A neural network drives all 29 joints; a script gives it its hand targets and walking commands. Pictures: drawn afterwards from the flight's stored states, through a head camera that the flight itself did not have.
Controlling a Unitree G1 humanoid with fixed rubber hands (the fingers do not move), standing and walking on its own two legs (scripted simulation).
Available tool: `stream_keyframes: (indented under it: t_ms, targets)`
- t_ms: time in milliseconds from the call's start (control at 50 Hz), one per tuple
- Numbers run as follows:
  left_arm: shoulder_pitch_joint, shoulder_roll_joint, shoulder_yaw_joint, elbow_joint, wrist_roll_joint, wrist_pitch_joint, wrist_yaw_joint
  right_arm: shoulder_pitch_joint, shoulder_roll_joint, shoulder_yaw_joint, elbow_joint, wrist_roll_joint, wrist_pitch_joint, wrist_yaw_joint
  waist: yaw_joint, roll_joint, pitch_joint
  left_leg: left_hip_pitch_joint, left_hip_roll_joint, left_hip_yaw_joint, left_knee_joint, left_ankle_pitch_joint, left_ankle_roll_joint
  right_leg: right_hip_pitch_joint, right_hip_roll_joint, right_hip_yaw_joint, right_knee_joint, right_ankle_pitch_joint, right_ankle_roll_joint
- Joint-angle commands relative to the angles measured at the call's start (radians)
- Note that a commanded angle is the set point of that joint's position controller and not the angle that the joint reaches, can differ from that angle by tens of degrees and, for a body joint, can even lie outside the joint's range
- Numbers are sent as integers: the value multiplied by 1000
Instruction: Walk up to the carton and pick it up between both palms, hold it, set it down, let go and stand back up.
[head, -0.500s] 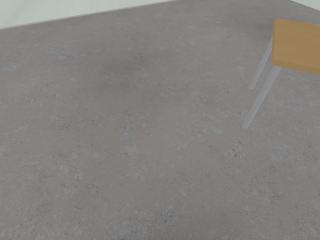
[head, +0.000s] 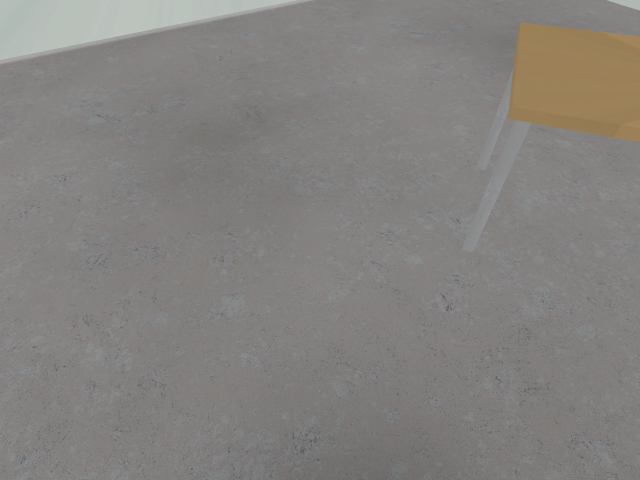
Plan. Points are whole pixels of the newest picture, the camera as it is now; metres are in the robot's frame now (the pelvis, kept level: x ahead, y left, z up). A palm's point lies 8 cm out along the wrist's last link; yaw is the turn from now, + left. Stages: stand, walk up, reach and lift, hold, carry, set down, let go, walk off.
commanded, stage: walk up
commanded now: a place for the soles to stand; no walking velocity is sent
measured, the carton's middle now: out of the picture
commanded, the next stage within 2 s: none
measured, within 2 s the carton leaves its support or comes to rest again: neither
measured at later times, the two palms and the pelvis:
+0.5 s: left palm (212, 420) +0.23 +0.17 -0.13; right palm out of the picture +0.09 -0.41 -0.08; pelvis +0.12 -0.09 +0.00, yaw -8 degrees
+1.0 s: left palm (318, 334) +0.37 +0.02 -0.12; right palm out of the picture +0.25 -0.57 -0.09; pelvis +0.23 -0.25 -0.01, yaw -15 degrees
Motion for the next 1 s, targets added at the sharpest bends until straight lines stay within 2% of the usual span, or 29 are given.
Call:
stream_keyframes:
  t_ms: [0,20,80,140,180,200,240,260,280,300,340,360,420,460,560,580,600,620,640,660,680,700,780,840,880,920,940,960,980]
  targets:
    - [68,399,184,-160,62,-31,19,-29,-296,-81,-136,-21,-14,-18,56,-269,101,-487,-67,-6,577,-287,70,81,-178,658,-634,-533,-229]
    - [6,394,181,-182,59,-35,15,-33,-343,-86,-130,-2,-23,-16,37,-215,163,-484,-25,-30,575,-235,87,29,-151,625,-598,-517,-257]
    - [47,305,144,-181,51,-46,22,-25,-337,-92,-120,2,-31,-12,25,-99,56,-465,-5,-23,467,-146,81,194,-65,477,-438,-66,-211]
    - [56,278,138,-207,55,-51,24,52,-315,-78,-123,10,-48,-25,33,-140,-71,-387,-16,-4,247,-150,65,307,-68,399,-350,252,-266]
    - [68,281,136,-192,53,-44,23,11,-318,-88,-130,9,-53,-39,43,-81,-53,-328,-24,-3,172,-120,65,268,-74,402,-326,337,-261]
    - [56,286,136,-225,56,-36,28,33,-282,-73,-128,-23,-54,-45,27,-106,-21,-268,-31,27,96,-62,60,201,-53,371,-332,270,-255]
    - [-86,264,127,-264,49,-31,25,229,-282,-86,-79,-33,-72,-60,-92,-69,-47,8,-26,48,-108,215,58,13,39,252,-182,203,-178]
    - [-97,210,105,-287,41,-33,21,297,-368,-117,-67,-55,-77,-74,-144,54,-96,170,131,-168,-179,146,72,-164,130,181,2,130,-104]
    - [-72,151,96,-290,42,-35,21,304,-453,-135,-76,-64,-76,-82,-130,268,-111,228,367,-556,-314,-129,117,-316,255,92,208,-155,-24]
    - [2,277,133,-239,67,-14,25,173,-494,-150,-123,-48,-76,-75,-62,127,-53,113,449,-669,-368,-356,193,-348,187,138,351,-181,0]
    - [63,307,138,-207,72,-15,19,10,-416,-123,-156,-27,-79,-63,2,109,48,44,403,-474,-337,-235,248,-361,122,123,408,-129,1]
    - [73,302,137,-195,62,-21,11,6,-393,-117,-166,-22,-77,-58,17,146,53,14,346,-341,-295,-85,223,-303,104,102,403,-99,11]
    - [29,273,137,-227,53,-35,11,123,-374,-108,-159,-12,-87,-50,-33,97,-27,137,317,-205,-170,432,223,-269,96,86,385,-78,25]
    - [-35,246,124,-279,48,-36,14,159,-380,-116,-166,-19,-84,-46,-55,215,-12,181,289,-116,-86,643,232,-307,58,45,291,-101,20]
    - [-100,234,112,-308,45,-50,5,184,-417,-127,-180,-20,-75,-48,-82,241,18,198,265,-56,13,688,249,-293,51,-25,47,-103,-10]
    - [-33,247,130,-288,51,-52,7,122,-409,-121,-195,-20,-74,-50,-27,261,-1,158,279,-46,52,654,240,-233,47,-22,41,-71,-30]
    - [74,263,145,-246,46,-56,10,49,-415,-122,-205,-15,-71,-47,61,222,-41,37,233,38,165,618,211,-3,46,-33,-121,9,-44]
    - [244,298,171,-173,47,-68,18,13,-363,-101,-224,-14,-63,-38,162,26,-109,-136,112,121,418,508,151,279,143,-67,-209,94,-68]
    - [333,379,195,-156,60,-69,36,-16,-267,-62,-256,-12,-59,-34,190,-285,-65,-431,-36,109,688,11,91,405,23,240,-265,361,-111]
    - [277,417,193,-192,38,-64,42,26,-257,-45,-286,8,-53,-45,134,-370,-95,-578,-107,62,742,-250,52,443,-92,548,-321,561,-220]
    - [219,417,194,-207,23,-56,43,43,-304,-48,-254,-6,-52,-55,92,-250,-66,-557,-64,6,733,-276,61,374,-137,621,-335,490,-312]
    - [177,370,189,-234,20,-52,46,30,-333,-55,-241,3,-58,-51,87,-126,14,-579,-49,-16,737,-259,77,335,-138,578,-322,462,-342]
    - [102,311,150,-260,30,-59,59,40,-322,-64,-204,16,-56,-40,42,-97,49,-488,2,-38,546,-176,96,240,-58,419,-275,569,-222]
    - [94,277,137,-294,52,-65,58,82,-317,-75,-194,23,-61,-56,27,-69,-6,-404,-5,-48,349,-158,95,235,-77,437,-260,678,-240]
    - [7,267,130,-323,66,-59,51,130,-304,-77,-166,18,-75,-61,-16,-86,-6,-233,-6,2,173,-66,84,95,-33,338,-206,659,-250]
    - [-55,255,119,-338,42,-52,40,274,-314,-96,-121,4,-78,-75,-116,-54,-86,83,-19,28,-108,223,102,-18,83,236,-13,598,-151]
    - [-52,204,108,-367,34,-60,43,345,-379,-123,-126,-16,-77,-86,-147,119,-140,235,119,-169,-184,283,142,-170,179,180,203,408,-71]
    - [-8,171,105,-362,41,-59,42,296,-458,-142,-149,-33,-69,-90,-123,272,-170,283,400,-528,-234,152,265,-348,272,119,409,-188,12]
    - [23,276,131,-321,69,-36,45,217,-476,-145,-181,-18,-65,-87,-92,69,-152,172,492,-619,-290,-191,328,-322,201,130,513,-221,14]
